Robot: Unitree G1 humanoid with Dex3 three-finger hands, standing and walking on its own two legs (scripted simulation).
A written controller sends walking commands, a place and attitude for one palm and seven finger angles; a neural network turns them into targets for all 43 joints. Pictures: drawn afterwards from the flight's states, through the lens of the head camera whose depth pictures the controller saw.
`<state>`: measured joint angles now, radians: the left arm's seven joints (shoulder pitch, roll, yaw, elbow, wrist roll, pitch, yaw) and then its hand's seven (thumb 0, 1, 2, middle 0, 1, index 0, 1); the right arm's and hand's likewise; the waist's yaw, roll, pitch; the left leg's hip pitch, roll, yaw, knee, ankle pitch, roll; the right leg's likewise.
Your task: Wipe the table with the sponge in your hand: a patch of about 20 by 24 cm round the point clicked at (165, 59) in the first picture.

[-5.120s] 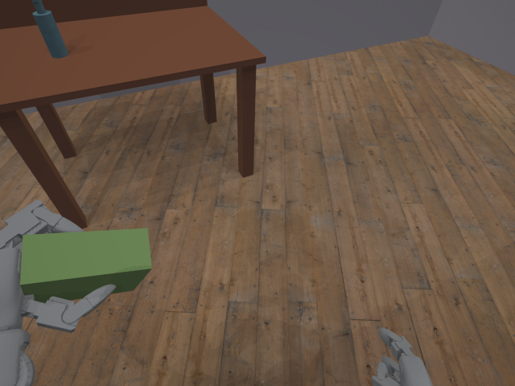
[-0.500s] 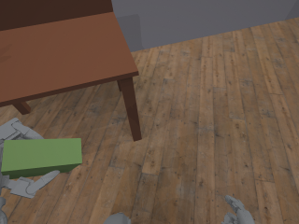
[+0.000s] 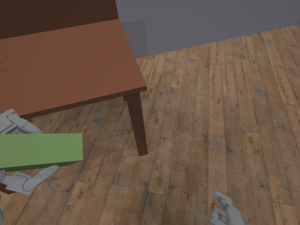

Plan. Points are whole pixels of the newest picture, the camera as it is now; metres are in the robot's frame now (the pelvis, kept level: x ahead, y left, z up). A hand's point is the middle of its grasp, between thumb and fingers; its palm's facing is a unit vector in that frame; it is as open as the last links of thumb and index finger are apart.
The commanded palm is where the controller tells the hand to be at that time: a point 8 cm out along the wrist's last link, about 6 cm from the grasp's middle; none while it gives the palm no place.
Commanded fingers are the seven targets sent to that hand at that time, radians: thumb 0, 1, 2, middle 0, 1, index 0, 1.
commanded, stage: take the last steps up to it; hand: left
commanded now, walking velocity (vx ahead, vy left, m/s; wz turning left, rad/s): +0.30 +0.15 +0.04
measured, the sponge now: (52, 152) +0.22 +0.20 +0.17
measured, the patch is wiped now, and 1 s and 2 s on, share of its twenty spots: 0.00 0.00 0.00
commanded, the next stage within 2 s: come to a stop and stand still in 0.82 s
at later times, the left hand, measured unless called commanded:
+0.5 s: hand (28, 97) +0.34 +0.29 +0.19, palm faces +0.39 -0.80 -0.45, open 9.4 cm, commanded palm +0.28 +0.33 +0.19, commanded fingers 0.00 0.10 1.30 -1.20 -1.60 -1.20 -1.60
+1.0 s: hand (43, 82) +0.41 +0.30 +0.18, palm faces +0.36 -0.80 -0.47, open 9.4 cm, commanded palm +0.35 +0.35 +0.19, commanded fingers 0.00 0.10 1.30 -1.20 -1.60 -1.20 -1.60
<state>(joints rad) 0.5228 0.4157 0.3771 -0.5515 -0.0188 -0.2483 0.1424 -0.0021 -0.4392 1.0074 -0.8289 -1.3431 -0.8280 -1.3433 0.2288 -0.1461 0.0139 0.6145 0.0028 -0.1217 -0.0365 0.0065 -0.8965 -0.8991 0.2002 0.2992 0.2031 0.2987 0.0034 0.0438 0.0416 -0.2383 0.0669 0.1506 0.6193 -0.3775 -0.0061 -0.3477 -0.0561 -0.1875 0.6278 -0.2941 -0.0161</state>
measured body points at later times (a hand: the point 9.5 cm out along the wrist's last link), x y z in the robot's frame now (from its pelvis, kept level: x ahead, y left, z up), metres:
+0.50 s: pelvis +0.11 +0.05 +0.00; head +0.14 +0.06 +0.45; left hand +0.32 +0.33 +0.22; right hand +0.28 -0.20 -0.08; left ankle +0.16 +0.17 -0.72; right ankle +0.04 -0.05 -0.67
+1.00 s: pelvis +0.19 +0.07 +0.02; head +0.23 +0.05 +0.47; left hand +0.39 +0.34 +0.20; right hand +0.35 -0.19 -0.08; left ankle +0.21 +0.23 -0.68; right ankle +0.16 -0.02 -0.72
